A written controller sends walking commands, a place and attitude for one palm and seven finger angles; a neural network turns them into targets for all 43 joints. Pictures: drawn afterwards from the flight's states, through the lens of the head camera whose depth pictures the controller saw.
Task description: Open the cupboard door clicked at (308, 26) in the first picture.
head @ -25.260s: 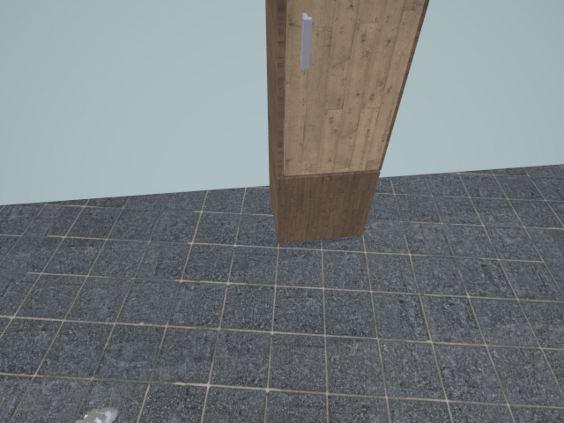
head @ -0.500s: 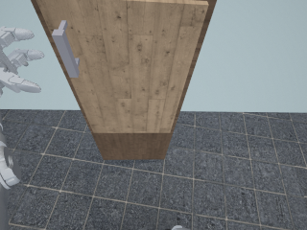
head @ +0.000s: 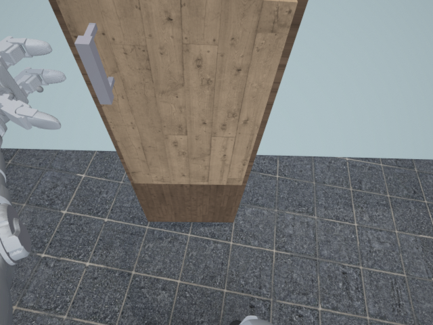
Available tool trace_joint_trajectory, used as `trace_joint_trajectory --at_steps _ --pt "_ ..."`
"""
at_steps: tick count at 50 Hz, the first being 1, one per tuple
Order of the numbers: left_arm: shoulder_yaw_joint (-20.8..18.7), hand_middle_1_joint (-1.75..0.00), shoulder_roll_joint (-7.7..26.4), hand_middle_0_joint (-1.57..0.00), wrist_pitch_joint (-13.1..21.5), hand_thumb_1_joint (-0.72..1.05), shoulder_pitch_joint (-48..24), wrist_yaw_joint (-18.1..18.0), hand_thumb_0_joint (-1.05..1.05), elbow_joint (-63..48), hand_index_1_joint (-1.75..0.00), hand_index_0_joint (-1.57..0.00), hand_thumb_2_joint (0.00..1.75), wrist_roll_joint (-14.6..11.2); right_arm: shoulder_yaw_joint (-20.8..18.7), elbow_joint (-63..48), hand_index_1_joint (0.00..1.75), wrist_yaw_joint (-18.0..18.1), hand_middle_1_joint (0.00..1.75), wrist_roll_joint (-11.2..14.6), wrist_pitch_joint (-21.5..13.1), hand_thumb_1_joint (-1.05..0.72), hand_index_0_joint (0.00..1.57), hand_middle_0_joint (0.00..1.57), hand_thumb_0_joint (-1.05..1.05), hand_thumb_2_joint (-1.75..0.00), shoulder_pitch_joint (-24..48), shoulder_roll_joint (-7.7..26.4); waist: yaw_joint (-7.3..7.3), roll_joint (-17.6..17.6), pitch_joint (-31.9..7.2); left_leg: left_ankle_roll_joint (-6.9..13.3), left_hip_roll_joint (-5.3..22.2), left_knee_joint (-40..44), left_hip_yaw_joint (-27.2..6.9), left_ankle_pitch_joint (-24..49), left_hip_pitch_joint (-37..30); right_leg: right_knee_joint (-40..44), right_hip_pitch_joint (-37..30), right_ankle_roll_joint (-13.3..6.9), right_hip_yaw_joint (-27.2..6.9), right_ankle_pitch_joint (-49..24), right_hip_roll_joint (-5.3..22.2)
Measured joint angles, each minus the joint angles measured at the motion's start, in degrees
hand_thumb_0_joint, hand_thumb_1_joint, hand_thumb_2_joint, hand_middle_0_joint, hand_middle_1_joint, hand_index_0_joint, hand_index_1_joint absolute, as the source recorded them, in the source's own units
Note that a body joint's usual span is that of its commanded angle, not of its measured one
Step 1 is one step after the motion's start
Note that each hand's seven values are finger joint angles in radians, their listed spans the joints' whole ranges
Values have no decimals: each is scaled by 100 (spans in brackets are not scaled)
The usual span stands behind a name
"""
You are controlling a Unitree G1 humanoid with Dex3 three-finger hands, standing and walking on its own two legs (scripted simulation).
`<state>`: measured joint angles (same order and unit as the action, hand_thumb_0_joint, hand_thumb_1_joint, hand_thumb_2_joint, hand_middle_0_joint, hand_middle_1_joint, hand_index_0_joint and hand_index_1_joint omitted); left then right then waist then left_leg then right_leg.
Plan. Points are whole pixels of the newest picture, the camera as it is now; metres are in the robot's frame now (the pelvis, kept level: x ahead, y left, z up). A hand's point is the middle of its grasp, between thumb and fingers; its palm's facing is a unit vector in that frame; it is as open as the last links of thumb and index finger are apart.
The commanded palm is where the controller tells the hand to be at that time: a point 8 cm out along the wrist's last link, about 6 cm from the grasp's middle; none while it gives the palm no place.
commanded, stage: slide the fingers in behind the handle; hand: left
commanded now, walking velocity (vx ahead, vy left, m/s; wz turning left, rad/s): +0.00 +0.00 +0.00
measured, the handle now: (99, 65) +0.53 +0.19 +0.16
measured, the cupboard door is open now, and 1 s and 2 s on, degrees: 0 0 0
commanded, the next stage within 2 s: close the thumb around the handle in 1.46 s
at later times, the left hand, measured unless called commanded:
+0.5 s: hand (67, 85) +0.48 +0.24 +0.15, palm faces -0.06 -1.00 +0.01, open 14.0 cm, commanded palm +0.46 +0.28 +0.16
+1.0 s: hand (95, 85) +0.48 +0.19 +0.16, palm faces -0.06 -1.00 +0.03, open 13.9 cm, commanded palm +0.46 +0.24 +0.16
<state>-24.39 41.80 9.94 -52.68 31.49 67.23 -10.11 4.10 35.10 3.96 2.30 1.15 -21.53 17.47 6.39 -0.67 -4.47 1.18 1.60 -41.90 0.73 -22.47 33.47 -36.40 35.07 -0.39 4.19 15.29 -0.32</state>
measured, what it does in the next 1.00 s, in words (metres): stands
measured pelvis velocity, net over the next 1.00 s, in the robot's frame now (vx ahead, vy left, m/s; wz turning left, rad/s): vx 0.01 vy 0.00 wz -0.01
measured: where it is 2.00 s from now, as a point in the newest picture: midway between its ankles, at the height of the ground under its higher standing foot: outside the picture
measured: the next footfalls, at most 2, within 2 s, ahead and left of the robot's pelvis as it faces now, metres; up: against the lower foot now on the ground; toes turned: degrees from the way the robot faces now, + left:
none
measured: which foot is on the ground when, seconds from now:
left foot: down 0.00-1.00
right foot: down 0.00-1.00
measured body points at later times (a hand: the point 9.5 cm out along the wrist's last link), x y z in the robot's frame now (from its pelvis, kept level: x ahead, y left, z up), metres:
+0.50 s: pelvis +0.01 +0.00 +0.00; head +0.08 +0.01 +0.45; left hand +0.48 +0.29 +0.16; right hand +0.03 -0.26 -0.11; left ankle -0.03 +0.10 -0.72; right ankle +0.02 -0.12 -0.72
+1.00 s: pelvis +0.01 +0.00 +0.01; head +0.07 +0.00 +0.45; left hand +0.48 +0.25 +0.16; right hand +0.06 -0.26 -0.11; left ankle -0.03 +0.10 -0.72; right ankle +0.02 -0.12 -0.72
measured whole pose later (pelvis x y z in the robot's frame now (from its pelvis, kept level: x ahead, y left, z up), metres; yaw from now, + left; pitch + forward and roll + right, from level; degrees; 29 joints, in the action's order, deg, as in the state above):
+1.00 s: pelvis +0.01 +0.00 +0.01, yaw -1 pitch +12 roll -2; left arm -20.0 27.8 8.5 -48.9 19.7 58.8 -9.9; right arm 3.1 36.2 2.8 1.7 -0.4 -21.0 15.8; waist 5.6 -1.6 -5.3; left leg 1.1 1.5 -38.7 1.7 -22.1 28.3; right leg -34.7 31.0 -0.4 3.1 15.4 -0.4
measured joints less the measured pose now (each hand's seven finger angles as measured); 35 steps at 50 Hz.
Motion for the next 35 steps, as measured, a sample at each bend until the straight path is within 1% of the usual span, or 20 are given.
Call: trace_joint_trajectory --at_steps 3,6,10,14,16,19,22,26,29,35 --pt "70 -120 -78 -29 56 -50 -71 -9 -1 -62 -120 -30 30 -6 -14 43 30 15 30 -19 -34 -91 20 21 1 -90 -6 9 21 14 3 -5 -2 -24 -8 7 59 -16 53 -4 8 -8 2" --pt "61 -120 -165 -29 47 -50 -113 -49 -1 -63 -120 -30 30 -32 -21 64 30 8 30 -26 -51 -91 20 21 1 -90 -21 13 61 21 -15 -2 6 -32 10 3 83 -23 86 -2 -11 -14 -6" --pt "-41 -120 -241 -30 -27 -50 -66 -201 -1 -97 -120 -30 30 50 -33 21 30 -19 30 -36 -48 -91 20 21 1 -90 -69 4 129 15 -41 4 21 -17 61 -5 76 -20 106 1 -62 -21 -23" --pt "-116 -120 -269 -30 -27 -50 64 -389 -1 -192 -120 -30 30 141 -42 -33 30 -49 30 -38 -30 -91 20 21 1 -90 -135 -28 168 3 -41 8 40 16 115 -16 23 2 81 7 -115 -26 -46" --pt "-121 -120 -330 -30 14 -50 192 -453 -1 -365 -120 -30 30 140 -60 -41 30 -68 30 -40 -25 -91 20 21 1 -90 -189 -47 155 -14 -57 6 46 47 133 -18 -21 29 46 8 -133 -28 -53" --pt "-103 -120 -440 -29 60 -50 376 -463 -1 -565 -120 -30 30 39 -68 -17 30 -89 30 -27 -5 -91 20 21 1 -90 -250 -68 105 -44 -97 8 54 101 159 -29 -126 76 -46 13 -160 -24 -65" --pt "-19 -120 -520 -29 -28 -50 386 -452 -1 -530 -120 -30 30 -37 -56 26 30 -99 30 -11 8 -91 20 21 1 -90 -265 -87 67 -57 -126 13 45 132 145 -38 -208 99 -131 18 -147 -5 -57" --pt "142 -120 -591 -29 -154 -50 360 -555 -1 -495 -120 -30 30 22 -63 27 30 -90 30 -16 -19 -91 20 21 1 -90 -219 -98 43 -74 -118 15 19 152 110 -31 -248 108 -184 20 -114 12 -31" --pt "200 -120 -699 -30 -115 -50 365 -673 -1 -563 -120 -30 30 15 -82 31 30 -87 30 -38 -60 -91 20 21 1 -90 -161 -99 0 -79 -85 15 5 162 96 -21 -264 112 -204 22 -101 12 -17" --pt "355 -120 -913 -29 -22 -50 292 -765 -1 -609 -120 -30 30 -21 -91 79 30 -78 30 -50 -124 -91 20 21 1 -90 -38 -112 -50 -46 -48 11 -10 178 66 -7 -293 118 -242 19 -73 16 -3"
